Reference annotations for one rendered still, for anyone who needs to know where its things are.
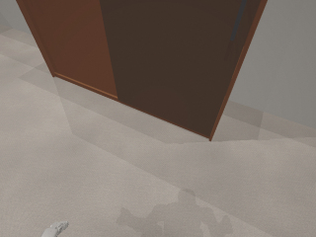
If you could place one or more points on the left robot hand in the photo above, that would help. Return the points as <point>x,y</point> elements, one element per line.
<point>55,229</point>

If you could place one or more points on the handle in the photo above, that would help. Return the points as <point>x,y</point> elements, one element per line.
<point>238,19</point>

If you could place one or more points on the wardrobe door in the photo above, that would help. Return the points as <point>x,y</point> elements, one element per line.
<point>73,36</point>
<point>174,58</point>

